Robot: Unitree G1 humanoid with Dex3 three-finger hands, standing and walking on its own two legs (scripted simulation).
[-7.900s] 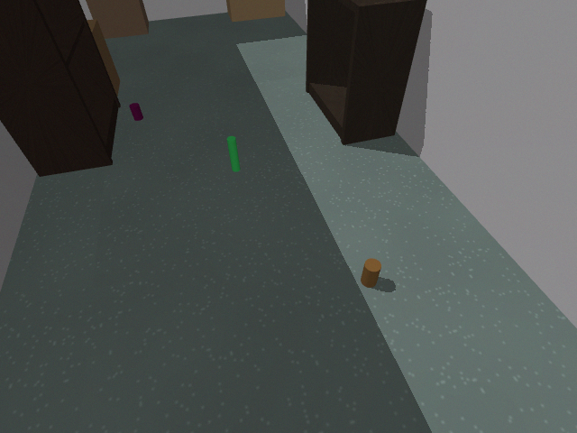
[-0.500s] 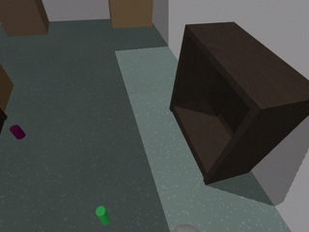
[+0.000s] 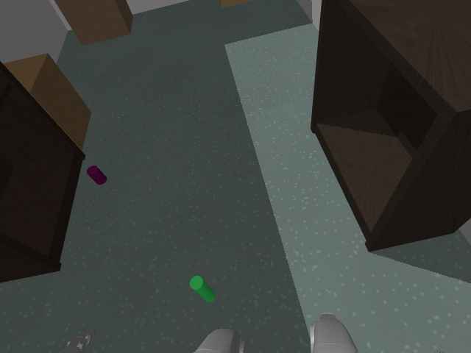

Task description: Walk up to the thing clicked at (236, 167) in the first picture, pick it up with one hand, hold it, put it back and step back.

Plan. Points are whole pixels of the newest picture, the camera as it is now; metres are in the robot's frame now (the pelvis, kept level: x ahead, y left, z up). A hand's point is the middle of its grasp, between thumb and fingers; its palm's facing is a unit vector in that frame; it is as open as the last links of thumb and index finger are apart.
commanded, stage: walk up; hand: left
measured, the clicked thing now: (203, 290) +0.39 +0.25 -0.63
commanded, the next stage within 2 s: none
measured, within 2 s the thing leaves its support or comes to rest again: neither
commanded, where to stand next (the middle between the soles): +0.10 +0.01 m, yaw -4 degrees
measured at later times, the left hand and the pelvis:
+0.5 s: hand out of the picture +0.05 +0.30 -0.12, palm faces -0.07 -0.95 -0.31, open 7.4 cm; pelvis +0.01 +0.02 +0.03, yaw -3 degrees
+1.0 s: hand (109, 322) +0.20 +0.31 -0.13, palm faces -0.08 -0.89 -0.44, open 7.4 cm; pelvis +0.08 +0.03 +0.01, yaw -6 degrees
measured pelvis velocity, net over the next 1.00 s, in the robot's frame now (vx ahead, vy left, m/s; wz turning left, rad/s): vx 0.08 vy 0.03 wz -0.11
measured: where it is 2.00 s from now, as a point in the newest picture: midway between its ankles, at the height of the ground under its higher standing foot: outside the picture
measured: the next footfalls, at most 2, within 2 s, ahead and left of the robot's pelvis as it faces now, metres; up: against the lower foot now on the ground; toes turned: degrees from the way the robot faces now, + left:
left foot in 0.10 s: +0.00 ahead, +0.17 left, +0.00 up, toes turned +0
right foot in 0.56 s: +0.13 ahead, -0.15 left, +0.00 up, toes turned -6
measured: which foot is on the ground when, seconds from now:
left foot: up 0.00-0.08, down 0.10-0.60, up 0.62-0.90, down 0.92-1.00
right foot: down 0.00-0.12, up 0.14-0.54, down 0.56-0.96, up 0.98-1.00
